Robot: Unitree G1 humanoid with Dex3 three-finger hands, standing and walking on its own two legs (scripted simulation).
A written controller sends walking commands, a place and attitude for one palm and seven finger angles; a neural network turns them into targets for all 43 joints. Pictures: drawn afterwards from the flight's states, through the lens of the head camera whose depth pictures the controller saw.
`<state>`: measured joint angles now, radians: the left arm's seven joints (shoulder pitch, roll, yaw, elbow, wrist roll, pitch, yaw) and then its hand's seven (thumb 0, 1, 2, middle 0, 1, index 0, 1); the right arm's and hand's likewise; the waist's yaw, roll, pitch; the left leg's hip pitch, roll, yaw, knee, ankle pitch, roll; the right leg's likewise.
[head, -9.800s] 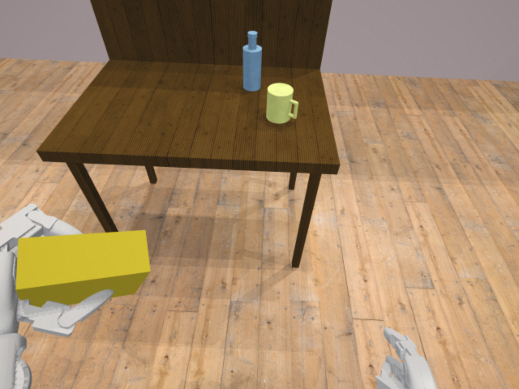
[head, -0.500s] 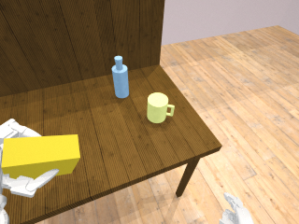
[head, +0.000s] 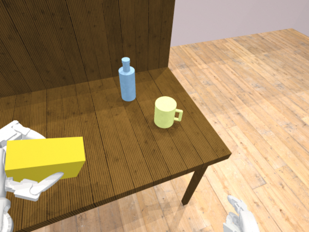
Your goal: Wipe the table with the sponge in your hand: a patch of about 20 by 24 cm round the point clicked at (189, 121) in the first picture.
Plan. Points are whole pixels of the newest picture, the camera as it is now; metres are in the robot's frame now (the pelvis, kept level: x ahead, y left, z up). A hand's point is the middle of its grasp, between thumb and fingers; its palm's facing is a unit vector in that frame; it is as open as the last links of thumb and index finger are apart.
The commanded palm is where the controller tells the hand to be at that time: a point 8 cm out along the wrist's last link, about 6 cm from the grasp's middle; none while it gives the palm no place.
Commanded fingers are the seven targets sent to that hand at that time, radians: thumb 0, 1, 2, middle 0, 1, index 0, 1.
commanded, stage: come to a stop and stand still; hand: left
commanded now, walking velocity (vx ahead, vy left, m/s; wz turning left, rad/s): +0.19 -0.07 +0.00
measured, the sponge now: (58, 160) +0.23 +0.22 +0.13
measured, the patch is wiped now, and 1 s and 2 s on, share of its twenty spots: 0.00 0.00 0.00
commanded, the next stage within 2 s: look again from close up in 1.02 s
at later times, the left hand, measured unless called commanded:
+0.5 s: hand (36, 165) +0.20 +0.24 +0.15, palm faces +0.23 -0.87 -0.44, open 9.6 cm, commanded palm +0.14 +0.29 +0.18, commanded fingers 0.00 0.10 1.30 -1.20 -1.60 -1.20 -1.60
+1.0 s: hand (9, 161) +0.20 +0.28 +0.17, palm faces +0.33 -0.86 -0.39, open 9.6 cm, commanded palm +0.14 +0.31 +0.18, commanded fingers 0.00 0.10 1.30 -1.20 -1.60 -1.20 -1.60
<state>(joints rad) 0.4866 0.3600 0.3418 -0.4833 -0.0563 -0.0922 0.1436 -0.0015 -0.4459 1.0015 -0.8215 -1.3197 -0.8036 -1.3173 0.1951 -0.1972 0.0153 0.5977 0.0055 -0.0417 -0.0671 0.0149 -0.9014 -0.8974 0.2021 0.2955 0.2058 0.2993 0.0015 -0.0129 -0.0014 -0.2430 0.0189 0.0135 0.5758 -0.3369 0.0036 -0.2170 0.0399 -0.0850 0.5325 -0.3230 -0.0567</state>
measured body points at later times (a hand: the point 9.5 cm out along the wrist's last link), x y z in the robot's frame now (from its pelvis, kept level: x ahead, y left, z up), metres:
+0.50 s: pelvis -0.03 +0.02 +0.00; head +0.00 +0.04 +0.45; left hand +0.18 +0.29 +0.18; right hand +0.13 -0.21 -0.07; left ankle +0.02 +0.09 -0.73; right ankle -0.03 -0.08 -0.73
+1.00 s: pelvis -0.03 +0.03 +0.01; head -0.01 +0.07 +0.46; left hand +0.17 +0.32 +0.19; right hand +0.15 -0.18 -0.05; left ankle +0.02 +0.09 -0.73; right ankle -0.03 -0.08 -0.73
